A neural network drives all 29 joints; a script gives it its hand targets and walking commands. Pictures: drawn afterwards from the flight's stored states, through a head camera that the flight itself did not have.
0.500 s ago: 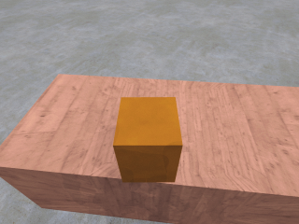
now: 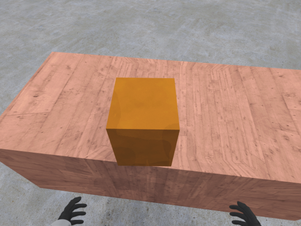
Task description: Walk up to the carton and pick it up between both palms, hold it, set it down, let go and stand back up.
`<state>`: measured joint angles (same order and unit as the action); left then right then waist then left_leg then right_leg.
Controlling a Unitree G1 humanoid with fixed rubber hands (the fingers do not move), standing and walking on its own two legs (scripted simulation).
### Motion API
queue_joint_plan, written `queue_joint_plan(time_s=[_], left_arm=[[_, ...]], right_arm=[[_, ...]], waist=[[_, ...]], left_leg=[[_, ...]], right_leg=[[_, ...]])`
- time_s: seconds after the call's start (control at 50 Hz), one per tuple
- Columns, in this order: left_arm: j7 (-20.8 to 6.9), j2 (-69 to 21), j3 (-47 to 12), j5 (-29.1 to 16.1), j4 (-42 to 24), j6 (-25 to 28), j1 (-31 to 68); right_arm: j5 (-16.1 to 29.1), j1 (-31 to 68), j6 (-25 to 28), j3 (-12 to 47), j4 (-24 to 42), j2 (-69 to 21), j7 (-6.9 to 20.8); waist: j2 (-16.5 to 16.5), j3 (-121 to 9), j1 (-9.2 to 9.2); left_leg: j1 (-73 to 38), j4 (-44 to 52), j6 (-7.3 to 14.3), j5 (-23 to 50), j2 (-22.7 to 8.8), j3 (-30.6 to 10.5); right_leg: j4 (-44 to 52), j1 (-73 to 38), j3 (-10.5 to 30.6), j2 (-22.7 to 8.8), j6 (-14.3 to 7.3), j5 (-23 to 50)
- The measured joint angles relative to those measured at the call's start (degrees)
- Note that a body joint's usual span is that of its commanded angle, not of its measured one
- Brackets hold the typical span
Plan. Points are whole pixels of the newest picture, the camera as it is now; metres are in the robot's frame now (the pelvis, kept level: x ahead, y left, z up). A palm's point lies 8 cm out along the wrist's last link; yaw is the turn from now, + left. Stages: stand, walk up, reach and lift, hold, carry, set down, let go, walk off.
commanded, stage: reach and lift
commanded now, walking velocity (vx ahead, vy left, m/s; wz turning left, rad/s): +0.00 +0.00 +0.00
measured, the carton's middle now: (144, 124) +0.46 +0.06 -0.07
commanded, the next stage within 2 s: none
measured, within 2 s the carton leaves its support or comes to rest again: neither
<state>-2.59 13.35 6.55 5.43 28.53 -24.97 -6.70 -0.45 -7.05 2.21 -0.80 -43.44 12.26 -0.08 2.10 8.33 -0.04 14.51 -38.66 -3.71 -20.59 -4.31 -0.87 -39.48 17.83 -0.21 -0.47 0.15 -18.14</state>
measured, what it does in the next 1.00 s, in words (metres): stands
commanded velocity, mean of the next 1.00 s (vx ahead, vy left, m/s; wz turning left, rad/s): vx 0.00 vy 0.00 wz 0.00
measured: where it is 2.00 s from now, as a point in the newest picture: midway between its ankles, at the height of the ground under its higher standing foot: outside the picture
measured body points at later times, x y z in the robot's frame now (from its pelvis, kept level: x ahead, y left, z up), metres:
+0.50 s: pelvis +0.01 +0.03 +0.02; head -0.01 +0.04 +0.47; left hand +0.18 +0.27 -0.07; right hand +0.19 -0.20 -0.05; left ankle +0.00 +0.16 -0.72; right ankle +0.04 -0.12 -0.72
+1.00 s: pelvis +0.03 +0.03 +0.02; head +0.01 +0.04 +0.47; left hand +0.23 +0.26 -0.04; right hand +0.23 -0.17 -0.04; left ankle +0.00 +0.16 -0.72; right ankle +0.04 -0.12 -0.72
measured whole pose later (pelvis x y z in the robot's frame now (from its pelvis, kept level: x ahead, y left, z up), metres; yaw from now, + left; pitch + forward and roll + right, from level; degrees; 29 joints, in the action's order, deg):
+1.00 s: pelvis +0.03 +0.03 +0.02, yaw +0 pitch -6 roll -1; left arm 0.3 11.3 1.5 -4.5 38.4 13.9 -7.5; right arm 3.0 -7.4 24.6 0.1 -45.1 6.2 -1.1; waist 0.8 2.7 -1.7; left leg 3.5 -26.4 -2.2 -17.3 -3.2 0.8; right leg -25.2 6.0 0.7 -1.5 2.0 -13.7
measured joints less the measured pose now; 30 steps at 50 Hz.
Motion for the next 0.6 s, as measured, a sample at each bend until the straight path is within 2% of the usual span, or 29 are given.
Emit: queue_joint_plan(time_s=[0.08, 0.16, 0.26, 0.42, 0.6], left_arm=[[1.8, 1.9, -0.1, -1.8, -0.3, 4.0, 2.6], [2.1, 3.0, -0.8, -3.9, -2.5, 6.0, 3.4], [1.9, 1.2, -1.6, -4.7, -3.8, 8.1, -0.1], [3.4, -1.4, -3.8, -5.4, 1.5, 13.8, -3.7], [4.1, -1.8, -5.0, -6.5, 4.1, 20.9, -2.1]], right_arm=[[-1.6, 0.1, 2.6, -1.5, 3.0, -2.7, -0.2], [-0.8, 1.4, 4.3, -0.7, 4.5, -5.3, -1.1], [0.1, -0.5, 6.8, 0.5, 2.4, -5.8, -1.5], [-1.4, -2.6, 9.7, -2.0, 0.5, -2.3, 0.4], [0.0, -1.1, 10.7, -1.4, 1.0, -4.2, 0.8]], waist=[[0.7, 1.5, -1.28], [0.7, 2.2, -0.95], [-0.2, 0.2, -0.42], [-1.8, -3.6, -0.88], [-1.2, -4.4, -1.73]], left_leg=[[2.9, -2.3, 0.0, -0.5, 0.0, -0.1], [2.3, -1.9, -0.2, -0.2, 0.0, -0.1], [-2.9, 2.9, 0.5, 1.2, 0.2, 0.8], [-8.1, 7.8, 1.6, 2.6, 1.0, 1.8], [-11.5, 11.7, 1.7, 4.2, 1.3, 2.1]], right_leg=[[-2.0, 2.8, 0.1, 0.1, -0.1, -0.2], [-0.9, 1.8, 0.1, 0.0, 0.2, 0.4], [4.9, -3.6, 0.6, -0.2, 0.9, 2.4], [10.6, -9.0, 1.4, -0.9, 1.7, 4.4], [13.8, -12.1, 1.5, -1.2, 1.8, 5.6]])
